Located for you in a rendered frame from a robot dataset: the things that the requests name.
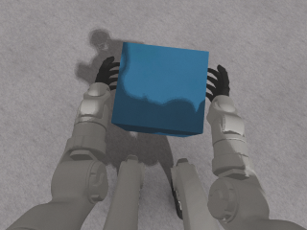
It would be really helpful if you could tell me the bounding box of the carton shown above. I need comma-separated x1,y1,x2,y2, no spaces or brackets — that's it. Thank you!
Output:
111,42,209,138

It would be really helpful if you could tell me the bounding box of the robot left forearm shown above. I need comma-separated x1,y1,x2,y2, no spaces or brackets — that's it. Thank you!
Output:
51,82,111,196

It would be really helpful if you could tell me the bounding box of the robot left upper arm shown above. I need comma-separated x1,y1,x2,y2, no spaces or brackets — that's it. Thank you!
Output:
6,159,109,230

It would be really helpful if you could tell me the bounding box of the robot right upper arm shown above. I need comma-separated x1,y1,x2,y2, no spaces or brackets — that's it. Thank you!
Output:
207,176,307,230

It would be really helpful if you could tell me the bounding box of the left robot thigh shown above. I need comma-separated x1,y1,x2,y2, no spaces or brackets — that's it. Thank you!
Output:
103,159,146,230

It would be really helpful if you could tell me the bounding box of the right robot shin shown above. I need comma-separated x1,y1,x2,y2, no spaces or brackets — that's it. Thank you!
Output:
176,157,198,210

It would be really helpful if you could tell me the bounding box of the right robot hand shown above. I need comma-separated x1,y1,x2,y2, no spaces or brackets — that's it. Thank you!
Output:
205,64,230,103

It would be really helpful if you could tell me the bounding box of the left robot hand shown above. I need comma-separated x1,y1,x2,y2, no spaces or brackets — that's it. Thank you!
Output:
95,56,120,91

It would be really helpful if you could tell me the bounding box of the robot right forearm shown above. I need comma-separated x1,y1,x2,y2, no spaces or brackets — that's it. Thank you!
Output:
206,95,265,192

